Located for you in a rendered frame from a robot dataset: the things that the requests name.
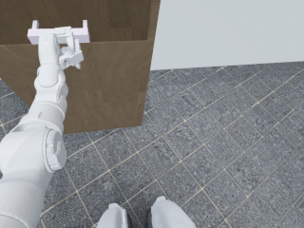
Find cabinet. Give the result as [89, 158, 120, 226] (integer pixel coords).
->
[0, 0, 161, 135]

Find left robot thigh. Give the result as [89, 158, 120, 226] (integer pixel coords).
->
[96, 207, 128, 228]

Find right robot shin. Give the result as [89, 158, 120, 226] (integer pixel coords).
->
[151, 196, 165, 228]

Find left robot upper arm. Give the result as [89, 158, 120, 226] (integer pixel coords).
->
[0, 128, 67, 228]

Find left robot forearm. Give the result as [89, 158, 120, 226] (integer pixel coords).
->
[0, 64, 68, 174]

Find drawer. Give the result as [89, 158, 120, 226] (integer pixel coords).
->
[0, 0, 152, 45]

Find left robot hand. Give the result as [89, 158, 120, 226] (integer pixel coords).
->
[38, 27, 84, 71]

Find handle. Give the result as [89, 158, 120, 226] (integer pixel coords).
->
[28, 20, 90, 45]

